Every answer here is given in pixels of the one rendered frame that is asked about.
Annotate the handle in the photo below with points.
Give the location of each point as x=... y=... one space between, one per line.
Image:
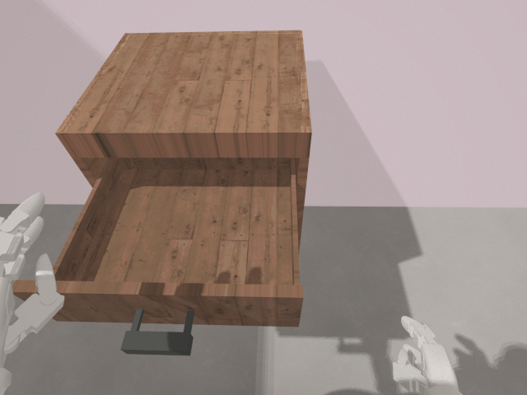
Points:
x=158 y=343

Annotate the cabinet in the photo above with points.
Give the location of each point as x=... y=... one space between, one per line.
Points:
x=218 y=94

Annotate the right robot hand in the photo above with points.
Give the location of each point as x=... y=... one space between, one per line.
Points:
x=429 y=368

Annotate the drawer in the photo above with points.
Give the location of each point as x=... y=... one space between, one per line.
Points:
x=166 y=235

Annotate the left robot hand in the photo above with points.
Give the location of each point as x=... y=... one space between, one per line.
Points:
x=17 y=233

